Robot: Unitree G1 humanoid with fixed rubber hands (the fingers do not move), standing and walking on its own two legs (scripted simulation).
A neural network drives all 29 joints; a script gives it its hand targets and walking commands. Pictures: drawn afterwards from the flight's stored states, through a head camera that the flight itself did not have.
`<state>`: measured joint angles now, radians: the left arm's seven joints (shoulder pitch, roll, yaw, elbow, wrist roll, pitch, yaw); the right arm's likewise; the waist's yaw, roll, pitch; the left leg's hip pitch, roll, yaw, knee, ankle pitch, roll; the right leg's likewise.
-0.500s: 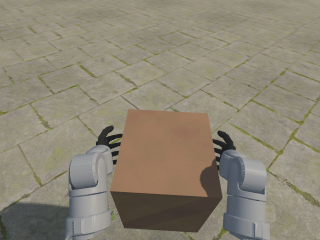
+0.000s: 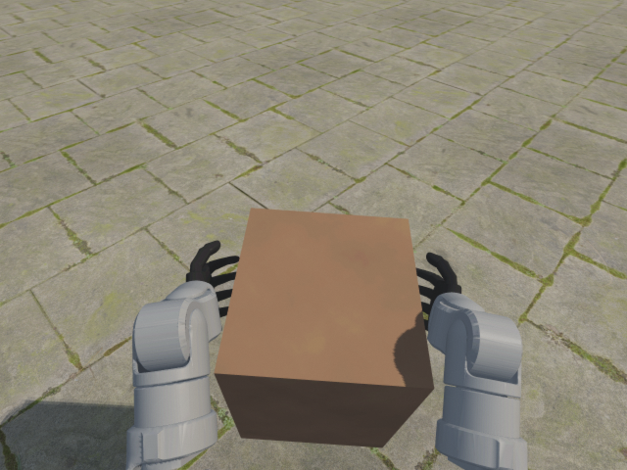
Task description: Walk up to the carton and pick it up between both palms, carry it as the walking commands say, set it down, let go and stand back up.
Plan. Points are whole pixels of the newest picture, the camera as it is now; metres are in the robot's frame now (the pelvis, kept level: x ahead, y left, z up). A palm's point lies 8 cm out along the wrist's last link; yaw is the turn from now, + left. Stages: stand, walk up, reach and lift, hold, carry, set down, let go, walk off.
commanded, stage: carry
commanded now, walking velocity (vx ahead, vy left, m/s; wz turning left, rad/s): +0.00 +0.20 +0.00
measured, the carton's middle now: (320, 334) +0.29 +0.00 +0.03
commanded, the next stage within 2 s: none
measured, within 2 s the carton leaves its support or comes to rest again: neither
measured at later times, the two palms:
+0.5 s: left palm (171, 304) +0.29 +0.18 +0.11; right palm (415, 319) +0.27 -0.11 +0.10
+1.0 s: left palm (128, 313) +0.28 +0.23 +0.10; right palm (375, 334) +0.25 -0.06 +0.10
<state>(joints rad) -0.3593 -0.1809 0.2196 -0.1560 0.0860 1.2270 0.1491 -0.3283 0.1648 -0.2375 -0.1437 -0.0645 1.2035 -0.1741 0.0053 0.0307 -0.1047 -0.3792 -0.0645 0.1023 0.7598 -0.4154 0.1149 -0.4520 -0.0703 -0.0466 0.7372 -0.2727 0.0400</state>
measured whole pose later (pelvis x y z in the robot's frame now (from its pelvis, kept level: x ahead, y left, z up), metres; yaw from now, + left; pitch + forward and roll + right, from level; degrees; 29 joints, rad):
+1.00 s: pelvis -0.02 +0.11 +0.00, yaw -3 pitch +3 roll -2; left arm -0.31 -0.17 0.15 -0.19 0.07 1.19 0.15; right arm -0.28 0.16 -0.23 -0.21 -0.04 1.19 -0.18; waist 0.01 0.02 -0.10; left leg -0.42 -0.07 0.11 0.72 -0.36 0.13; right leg -0.38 -0.13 -0.10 0.72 -0.39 0.08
